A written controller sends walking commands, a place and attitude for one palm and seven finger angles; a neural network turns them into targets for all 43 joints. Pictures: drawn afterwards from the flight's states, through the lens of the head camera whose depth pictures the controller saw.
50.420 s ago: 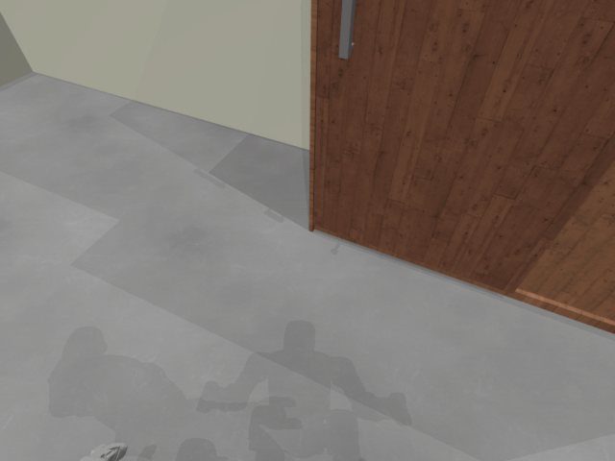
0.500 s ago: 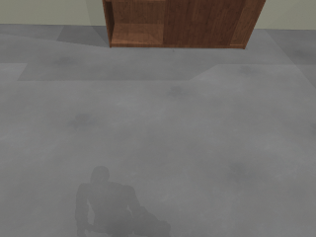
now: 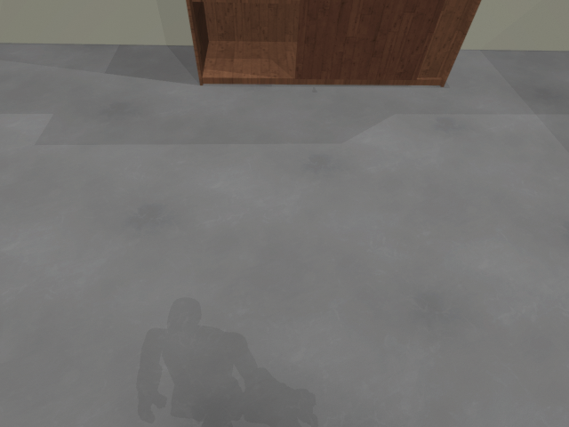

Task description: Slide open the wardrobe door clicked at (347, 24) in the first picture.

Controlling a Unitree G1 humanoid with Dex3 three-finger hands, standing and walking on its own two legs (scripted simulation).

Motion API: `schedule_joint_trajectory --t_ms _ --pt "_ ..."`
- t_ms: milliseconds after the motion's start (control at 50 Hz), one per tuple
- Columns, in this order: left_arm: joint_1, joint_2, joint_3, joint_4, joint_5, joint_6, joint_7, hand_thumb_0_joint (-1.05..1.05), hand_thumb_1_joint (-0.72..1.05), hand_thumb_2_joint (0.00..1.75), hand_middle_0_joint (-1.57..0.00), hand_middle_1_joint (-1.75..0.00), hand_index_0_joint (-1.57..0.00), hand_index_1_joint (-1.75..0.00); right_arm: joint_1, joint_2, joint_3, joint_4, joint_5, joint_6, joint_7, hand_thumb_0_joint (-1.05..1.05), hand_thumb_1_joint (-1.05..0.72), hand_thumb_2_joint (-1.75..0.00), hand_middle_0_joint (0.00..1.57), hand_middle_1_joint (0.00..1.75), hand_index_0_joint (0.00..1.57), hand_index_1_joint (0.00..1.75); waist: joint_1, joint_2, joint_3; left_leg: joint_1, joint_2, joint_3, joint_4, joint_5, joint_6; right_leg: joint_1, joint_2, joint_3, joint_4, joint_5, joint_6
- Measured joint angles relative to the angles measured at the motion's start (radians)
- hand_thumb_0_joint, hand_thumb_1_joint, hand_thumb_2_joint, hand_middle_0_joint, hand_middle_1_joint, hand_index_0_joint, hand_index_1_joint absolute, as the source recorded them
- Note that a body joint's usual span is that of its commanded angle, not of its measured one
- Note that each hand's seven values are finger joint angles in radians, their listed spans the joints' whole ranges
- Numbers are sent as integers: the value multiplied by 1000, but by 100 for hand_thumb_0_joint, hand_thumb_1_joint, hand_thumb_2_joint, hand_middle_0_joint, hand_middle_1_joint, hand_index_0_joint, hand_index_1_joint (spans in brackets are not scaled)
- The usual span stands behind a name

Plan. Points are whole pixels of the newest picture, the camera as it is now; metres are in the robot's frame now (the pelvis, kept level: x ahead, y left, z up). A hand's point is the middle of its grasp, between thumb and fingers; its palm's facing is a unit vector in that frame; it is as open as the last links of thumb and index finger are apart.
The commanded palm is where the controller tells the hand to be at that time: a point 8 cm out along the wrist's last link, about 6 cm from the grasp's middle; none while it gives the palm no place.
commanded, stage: look to check the result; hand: left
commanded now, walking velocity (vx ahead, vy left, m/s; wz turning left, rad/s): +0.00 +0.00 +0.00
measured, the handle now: out of the picture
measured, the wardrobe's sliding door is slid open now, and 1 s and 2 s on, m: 0.61 0.61 0.61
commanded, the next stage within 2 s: stand and wait in 0.54 s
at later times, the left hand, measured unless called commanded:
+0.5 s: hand out of the picture +0.07 +0.22 -0.17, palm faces -0.02 -0.96 -0.29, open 7.4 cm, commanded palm none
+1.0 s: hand out of the picture +0.09 +0.21 -0.16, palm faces -0.04 -0.95 -0.32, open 7.4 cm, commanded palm none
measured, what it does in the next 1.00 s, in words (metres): stands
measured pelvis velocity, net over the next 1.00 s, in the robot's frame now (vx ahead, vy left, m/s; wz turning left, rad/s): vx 0.01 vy -0.03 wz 0.01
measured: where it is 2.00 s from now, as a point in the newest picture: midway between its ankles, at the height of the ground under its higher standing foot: outside the picture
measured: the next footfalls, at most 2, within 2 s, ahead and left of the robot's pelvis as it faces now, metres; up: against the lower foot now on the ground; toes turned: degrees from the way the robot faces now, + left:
none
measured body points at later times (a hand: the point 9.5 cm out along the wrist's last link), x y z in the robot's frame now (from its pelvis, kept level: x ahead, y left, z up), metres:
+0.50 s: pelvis +0.01 -0.01 +0.00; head +0.03 +0.00 +0.45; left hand +0.07 +0.27 -0.15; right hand +0.07 -0.29 -0.14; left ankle -0.01 +0.06 -0.75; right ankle -0.03 -0.15 -0.75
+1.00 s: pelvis +0.01 -0.03 +0.00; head +0.04 -0.03 +0.45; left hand +0.09 +0.26 -0.13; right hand +0.10 -0.32 -0.13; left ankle -0.01 +0.06 -0.75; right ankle -0.03 -0.15 -0.75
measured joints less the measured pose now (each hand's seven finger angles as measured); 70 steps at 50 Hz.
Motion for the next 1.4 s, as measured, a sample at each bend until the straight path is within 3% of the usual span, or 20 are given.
schedule_joint_trajectory --t_ms 720,1400 --pt "-86 95 3 -22 -1 -13 -14 1 91 90 -20 -30 -20 -30 -86 -106 -2 -17 1 -1 13 0 -90 -90 20 30 20 30 -3 13 -9 29 19 -17 -46 15 -29 37 25 -16 -57 12 -25" --pt "-91 92 -2 -22 -3 -16 -14 1 91 90 -20 -30 -20 -30 -86 -114 2 -14 1 6 11 0 -90 -90 21 30 21 30 -5 23 -9 49 51 -22 -60 15 -65 59 59 -19 -78 10 -57"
